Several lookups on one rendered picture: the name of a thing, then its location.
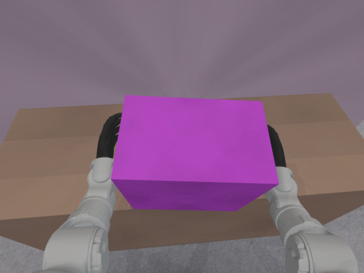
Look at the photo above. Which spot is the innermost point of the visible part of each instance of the robot left upper arm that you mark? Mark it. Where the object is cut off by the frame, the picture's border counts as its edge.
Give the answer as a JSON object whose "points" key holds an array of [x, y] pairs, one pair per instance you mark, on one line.
{"points": [[77, 250]]}

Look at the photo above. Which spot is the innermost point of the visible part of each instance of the robot left forearm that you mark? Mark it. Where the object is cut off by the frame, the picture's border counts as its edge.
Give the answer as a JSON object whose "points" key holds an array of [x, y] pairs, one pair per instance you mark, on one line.
{"points": [[97, 206]]}

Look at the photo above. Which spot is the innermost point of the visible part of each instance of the robot left hand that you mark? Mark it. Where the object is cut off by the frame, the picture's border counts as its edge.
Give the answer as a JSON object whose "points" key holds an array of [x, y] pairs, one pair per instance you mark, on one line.
{"points": [[108, 137]]}

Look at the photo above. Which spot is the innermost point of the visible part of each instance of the pedestal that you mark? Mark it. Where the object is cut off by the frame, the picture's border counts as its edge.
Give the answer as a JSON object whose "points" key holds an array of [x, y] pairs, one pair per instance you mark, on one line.
{"points": [[46, 155]]}

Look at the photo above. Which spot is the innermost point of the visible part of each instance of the carton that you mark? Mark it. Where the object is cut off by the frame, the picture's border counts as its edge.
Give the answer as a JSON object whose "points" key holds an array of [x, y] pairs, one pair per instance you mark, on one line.
{"points": [[193, 153]]}

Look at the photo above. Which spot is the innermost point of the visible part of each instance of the robot right hand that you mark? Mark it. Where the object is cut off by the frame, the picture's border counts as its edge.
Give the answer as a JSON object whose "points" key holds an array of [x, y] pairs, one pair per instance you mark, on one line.
{"points": [[277, 148]]}

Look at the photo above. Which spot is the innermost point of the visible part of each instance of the robot right upper arm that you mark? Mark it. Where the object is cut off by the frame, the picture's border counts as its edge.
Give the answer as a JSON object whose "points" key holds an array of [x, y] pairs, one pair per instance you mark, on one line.
{"points": [[318, 253]]}

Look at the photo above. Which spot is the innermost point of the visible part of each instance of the robot right forearm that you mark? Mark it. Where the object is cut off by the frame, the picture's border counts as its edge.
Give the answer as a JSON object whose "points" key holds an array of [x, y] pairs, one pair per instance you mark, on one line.
{"points": [[287, 212]]}

